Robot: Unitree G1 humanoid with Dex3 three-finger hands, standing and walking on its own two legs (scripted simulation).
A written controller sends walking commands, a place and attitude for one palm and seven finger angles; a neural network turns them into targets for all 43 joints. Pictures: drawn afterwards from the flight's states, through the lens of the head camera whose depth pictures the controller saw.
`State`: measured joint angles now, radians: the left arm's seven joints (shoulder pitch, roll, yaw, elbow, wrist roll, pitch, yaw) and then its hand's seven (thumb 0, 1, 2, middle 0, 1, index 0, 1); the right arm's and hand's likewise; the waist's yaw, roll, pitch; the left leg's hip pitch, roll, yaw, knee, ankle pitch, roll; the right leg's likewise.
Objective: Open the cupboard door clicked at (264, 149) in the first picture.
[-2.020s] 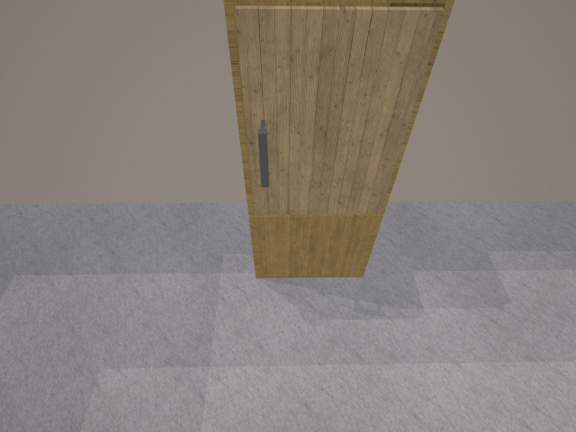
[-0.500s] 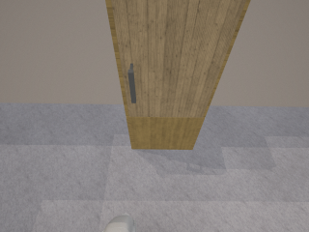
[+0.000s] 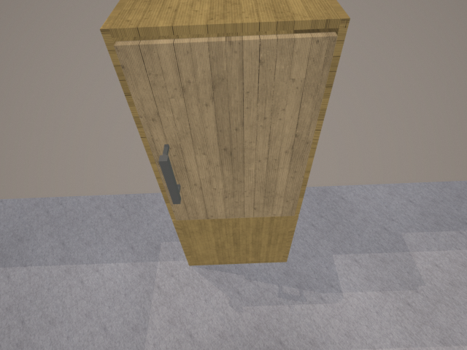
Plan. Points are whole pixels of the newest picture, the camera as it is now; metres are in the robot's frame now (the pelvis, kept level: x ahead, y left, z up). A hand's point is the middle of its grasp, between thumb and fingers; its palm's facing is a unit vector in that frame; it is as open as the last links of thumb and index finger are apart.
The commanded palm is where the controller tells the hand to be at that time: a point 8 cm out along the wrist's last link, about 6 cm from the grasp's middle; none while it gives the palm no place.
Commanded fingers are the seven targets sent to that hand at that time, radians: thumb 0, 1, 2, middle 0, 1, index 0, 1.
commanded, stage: come to a stop and stand still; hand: left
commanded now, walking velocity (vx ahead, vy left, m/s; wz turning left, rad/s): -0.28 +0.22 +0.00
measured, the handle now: (171, 175) +0.53 +0.19 -0.08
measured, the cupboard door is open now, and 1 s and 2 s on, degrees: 0 0 0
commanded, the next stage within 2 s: look again from close up in 1.04 s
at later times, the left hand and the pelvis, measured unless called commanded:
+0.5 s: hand out of the picture -0.03 +0.24 -0.17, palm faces +0.07 -0.97 -0.22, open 7.4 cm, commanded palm none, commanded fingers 0.00 0.90 0.90 -0.20 -0.30 -0.20 -0.30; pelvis -0.03 +0.04 +0.01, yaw +0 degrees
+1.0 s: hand out of the picture -0.04 +0.16 -0.17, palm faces +0.04 -0.99 -0.14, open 7.3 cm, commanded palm none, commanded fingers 0.00 0.90 0.90 -0.20 -0.30 -0.20 -0.30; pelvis -0.02 +0.01 +0.01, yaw +0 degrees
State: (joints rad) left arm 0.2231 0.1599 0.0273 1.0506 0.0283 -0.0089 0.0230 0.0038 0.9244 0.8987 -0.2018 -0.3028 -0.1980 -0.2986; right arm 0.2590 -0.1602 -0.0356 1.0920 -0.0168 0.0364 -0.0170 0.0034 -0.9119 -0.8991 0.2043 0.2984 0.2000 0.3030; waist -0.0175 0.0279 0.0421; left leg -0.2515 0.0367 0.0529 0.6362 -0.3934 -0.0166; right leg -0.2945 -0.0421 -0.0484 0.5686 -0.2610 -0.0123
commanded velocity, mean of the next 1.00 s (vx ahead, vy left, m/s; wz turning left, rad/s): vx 0.00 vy -0.03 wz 0.00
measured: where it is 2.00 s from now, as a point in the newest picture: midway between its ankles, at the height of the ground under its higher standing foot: outside the picture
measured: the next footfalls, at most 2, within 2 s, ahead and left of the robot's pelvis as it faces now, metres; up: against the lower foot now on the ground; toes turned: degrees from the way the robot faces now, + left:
left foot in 0.28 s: +0.02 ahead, +0.15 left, +0.00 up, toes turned +1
right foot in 0.56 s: -0.01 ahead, -0.07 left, +0.00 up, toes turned -2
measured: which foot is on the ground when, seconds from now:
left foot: up 0.00-0.26, down 0.28-1.00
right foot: down 0.00-0.28, up 0.30-0.54, down 0.56-1.00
